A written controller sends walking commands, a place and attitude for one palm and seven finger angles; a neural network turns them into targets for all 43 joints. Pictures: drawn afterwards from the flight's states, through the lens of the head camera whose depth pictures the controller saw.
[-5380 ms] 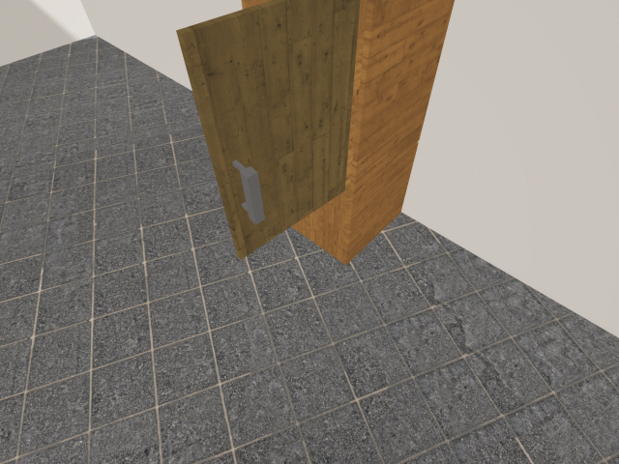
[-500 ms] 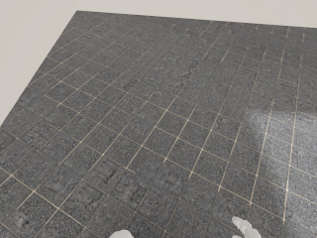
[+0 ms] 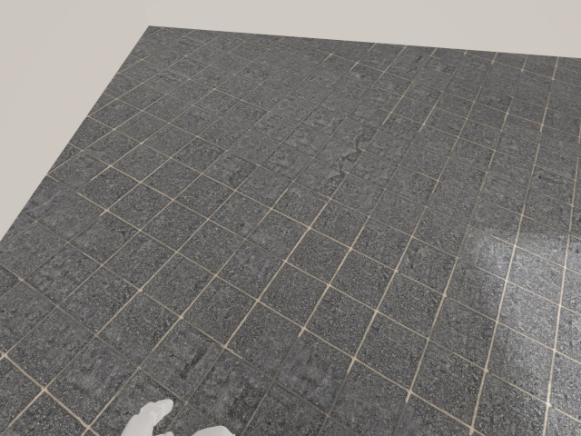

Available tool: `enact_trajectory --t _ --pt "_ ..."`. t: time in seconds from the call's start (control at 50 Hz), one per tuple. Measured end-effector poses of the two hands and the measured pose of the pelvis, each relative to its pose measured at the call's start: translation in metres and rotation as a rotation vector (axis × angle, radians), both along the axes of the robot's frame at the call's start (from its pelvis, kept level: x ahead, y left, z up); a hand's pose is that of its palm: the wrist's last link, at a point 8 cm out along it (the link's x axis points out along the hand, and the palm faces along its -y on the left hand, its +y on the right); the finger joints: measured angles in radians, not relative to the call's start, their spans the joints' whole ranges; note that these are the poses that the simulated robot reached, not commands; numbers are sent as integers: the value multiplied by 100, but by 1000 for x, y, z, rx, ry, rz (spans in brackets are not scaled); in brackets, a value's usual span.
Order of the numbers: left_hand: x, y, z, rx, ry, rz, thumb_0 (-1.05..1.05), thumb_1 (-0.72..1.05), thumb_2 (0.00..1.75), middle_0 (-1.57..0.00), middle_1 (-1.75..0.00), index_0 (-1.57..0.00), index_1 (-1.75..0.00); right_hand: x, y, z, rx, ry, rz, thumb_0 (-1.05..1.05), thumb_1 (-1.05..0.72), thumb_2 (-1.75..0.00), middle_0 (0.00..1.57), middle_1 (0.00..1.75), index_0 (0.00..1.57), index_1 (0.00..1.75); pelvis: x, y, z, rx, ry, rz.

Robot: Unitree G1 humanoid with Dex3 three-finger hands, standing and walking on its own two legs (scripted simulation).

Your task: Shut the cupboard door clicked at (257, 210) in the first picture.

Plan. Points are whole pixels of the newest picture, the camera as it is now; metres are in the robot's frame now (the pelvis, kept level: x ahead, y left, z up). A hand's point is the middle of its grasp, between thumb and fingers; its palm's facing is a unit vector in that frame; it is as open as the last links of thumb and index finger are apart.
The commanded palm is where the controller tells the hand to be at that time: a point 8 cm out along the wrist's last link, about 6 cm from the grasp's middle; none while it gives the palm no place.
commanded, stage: walk to a spot facing it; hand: left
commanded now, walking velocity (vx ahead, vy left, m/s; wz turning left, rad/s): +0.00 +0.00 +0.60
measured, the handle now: out of the picture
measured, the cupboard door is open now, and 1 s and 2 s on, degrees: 85 85 85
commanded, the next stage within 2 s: none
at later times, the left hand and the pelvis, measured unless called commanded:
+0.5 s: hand out of the picture +0.05 +0.16 -0.14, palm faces +0.31 -0.89 -0.32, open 7.4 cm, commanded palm none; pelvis +0.05 -0.07 +0.01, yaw +18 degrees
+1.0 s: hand out of the picture +0.02 +0.13 -0.16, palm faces +0.58 -0.75 -0.32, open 7.4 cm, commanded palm none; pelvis +0.08 -0.11 -0.01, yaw +36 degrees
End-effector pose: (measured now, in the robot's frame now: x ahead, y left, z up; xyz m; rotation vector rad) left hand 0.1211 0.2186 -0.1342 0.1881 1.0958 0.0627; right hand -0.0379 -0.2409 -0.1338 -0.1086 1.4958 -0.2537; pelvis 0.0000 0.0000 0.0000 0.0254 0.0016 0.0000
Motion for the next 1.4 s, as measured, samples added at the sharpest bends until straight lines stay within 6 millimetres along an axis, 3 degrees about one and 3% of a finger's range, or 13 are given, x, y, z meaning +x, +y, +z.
enact_trajectory --t 0.14,0.32,0.44,0.54,0.66,0.72,0.8,0.98,1.04,1.12,1.26,1.34,1.4 --pt "-26 26 -26 19 122 115 0 90 90 -20 -30 -20 -30 94 -9 -5 -55 -185 130 1 -91 -89 20 30 20 30 19 2 -16 -19 19 63" --pt "-38 21 10 100 64 260 0 91 90 -20 -30 -20 -30 176 -36 -7 -6 -236 302 1 -91 -89 20 30 20 30 32 -36 -6 -25 25 182" --pt "-73 -4 24 143 81 360 0 90 90 -20 -30 -20 -30 239 -54 -6 18 -269 396 1 -91 -89 20 30 20 30 44 -59 -2 7 16 274" --pt "-106 -32 26 107 158 435 0 90 90 -20 -30 -20 -30 285 -43 10 42 -319 485 1 -91 -90 20 30 19 30 53 -70 9 34 24 338" --pt "-147 -55 10 40 222 546 0 90 90 -20 -30 -20 -30 328 -3 17 71 -370 628 1 -91 -90 20 30 19 30 56 -71 5 29 21 420" --pt "-165 -56 -7 11 243 602 0 90 90 -21 -30 -20 -30 343 18 13 75 -420 696 1 -91 -90 20 30 19 30 56 -66 -8 2 18 463" --pt "-169 -51 -13 20 248 661 0 90 90 -20 -30 -20 -30 338 24 11 74 -402 755 1 -91 -89 20 30 20 30 55 -74 -10 11 5 521" --pt "-134 -55 13 103 101 714 0 90 90 -20 -30 -20 -30 330 -14 -10 89 -252 786 1 -90 -89 20 30 20 30 75 -106 -8 -17 10 624" --pt "-131 -68 16 134 84 730 0 90 90 -20 -30 -20 -30 341 -28 -19 87 -229 789 1 -90 -89 20 30 20 30 83 -116 -11 -6 8 665" --pt "-134 -92 21 108 104 774 0 90 90 -20 -30 -20 -30 355 -33 -9 77 -214 816 1 -91 -89 20 30 20 30 90 -121 -1 13 3 715" --pt "-152 -124 9 21 118 868 0 90 90 -21 -30 -20 -30 379 -2 9 86 -247 937 1 -91 -90 20 30 19 30 95 -123 4 23 9 810" --pt "-175 -129 -12 -14 132 947 0 90 90 -21 -30 -20 -30 391 24 7 87 -314 1022 1 -91 -90 20 30 19 30 91 -119 -10 -2 3 867" --pt "-186 -131 -14 -10 161 991 0 90 90 -21 -30 -20 -30 393 32 11 86 -328 1065 1 -91 -89 20 30 20 30 92 -124 -9 -2 -1 897"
